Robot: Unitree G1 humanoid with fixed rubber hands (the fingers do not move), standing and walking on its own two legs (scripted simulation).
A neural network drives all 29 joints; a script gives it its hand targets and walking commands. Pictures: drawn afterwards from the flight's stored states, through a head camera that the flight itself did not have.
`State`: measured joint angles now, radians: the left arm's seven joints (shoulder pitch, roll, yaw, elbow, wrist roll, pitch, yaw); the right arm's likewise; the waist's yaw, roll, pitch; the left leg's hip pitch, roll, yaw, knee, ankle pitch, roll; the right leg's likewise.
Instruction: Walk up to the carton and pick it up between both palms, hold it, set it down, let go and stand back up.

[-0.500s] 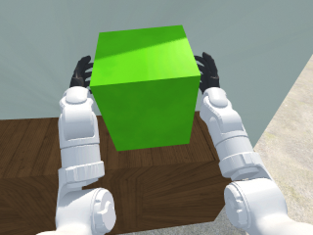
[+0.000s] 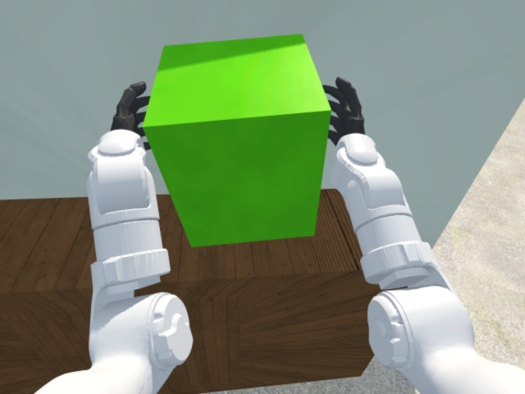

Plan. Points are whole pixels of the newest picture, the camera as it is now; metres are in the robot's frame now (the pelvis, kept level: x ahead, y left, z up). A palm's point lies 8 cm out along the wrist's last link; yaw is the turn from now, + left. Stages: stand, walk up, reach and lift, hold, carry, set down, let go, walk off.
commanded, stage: hold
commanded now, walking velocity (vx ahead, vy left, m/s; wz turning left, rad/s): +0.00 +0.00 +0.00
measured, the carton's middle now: (243, 146) +0.44 +0.01 +0.20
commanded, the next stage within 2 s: none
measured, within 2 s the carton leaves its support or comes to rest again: neither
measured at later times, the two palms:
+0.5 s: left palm (122, 146) +0.37 +0.17 +0.24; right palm (342, 138) +0.38 -0.13 +0.25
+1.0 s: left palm (130, 139) +0.38 +0.16 +0.25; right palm (350, 133) +0.38 -0.13 +0.26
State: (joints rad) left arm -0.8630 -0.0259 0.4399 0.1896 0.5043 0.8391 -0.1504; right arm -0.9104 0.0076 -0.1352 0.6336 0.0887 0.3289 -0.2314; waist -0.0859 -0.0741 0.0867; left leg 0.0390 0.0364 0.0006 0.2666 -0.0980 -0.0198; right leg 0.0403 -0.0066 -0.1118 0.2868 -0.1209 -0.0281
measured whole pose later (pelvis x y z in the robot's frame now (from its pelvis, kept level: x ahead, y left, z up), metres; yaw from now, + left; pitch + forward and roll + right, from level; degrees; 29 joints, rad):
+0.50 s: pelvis +0.02 +0.01 +0.00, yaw +0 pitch -14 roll +0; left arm -0.74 -0.04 0.37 0.01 0.50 0.89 -0.16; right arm -0.82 -0.02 -0.04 0.50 0.18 0.38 -0.25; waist -0.10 -0.08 0.10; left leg 0.08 0.03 0.00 0.29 -0.14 -0.02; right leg 0.10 -0.01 -0.11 0.28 -0.15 -0.01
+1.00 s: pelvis +0.02 +0.00 +0.00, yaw +1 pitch -14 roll +0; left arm -0.74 -0.02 0.40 0.04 0.49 0.88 -0.17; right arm -0.82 -0.02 0.00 0.48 0.19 0.40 -0.30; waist -0.12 -0.07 0.07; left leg 0.10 0.05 -0.01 0.29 -0.15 -0.04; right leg 0.13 0.01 -0.12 0.27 -0.15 -0.03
